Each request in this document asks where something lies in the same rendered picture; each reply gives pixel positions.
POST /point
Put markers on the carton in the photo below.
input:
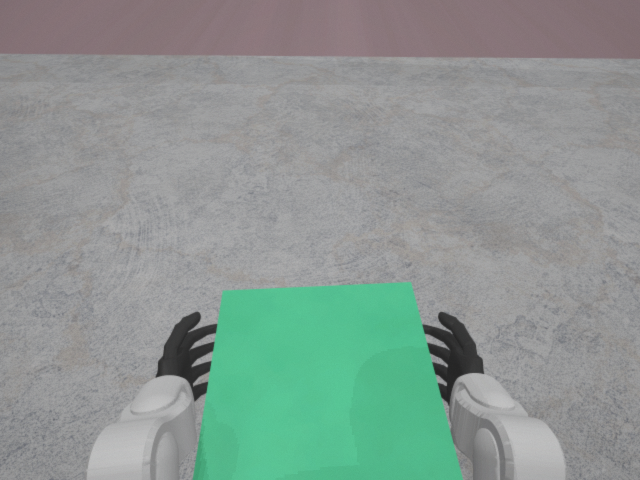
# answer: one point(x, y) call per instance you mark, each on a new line
point(323, 383)

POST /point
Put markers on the right robot forearm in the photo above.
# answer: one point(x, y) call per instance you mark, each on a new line
point(496, 434)

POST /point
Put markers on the left robot forearm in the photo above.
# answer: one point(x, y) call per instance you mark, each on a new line
point(153, 434)

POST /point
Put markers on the left robot hand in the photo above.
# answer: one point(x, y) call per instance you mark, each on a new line
point(178, 358)

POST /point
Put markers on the right robot hand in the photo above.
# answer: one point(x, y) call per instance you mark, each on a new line
point(462, 357)

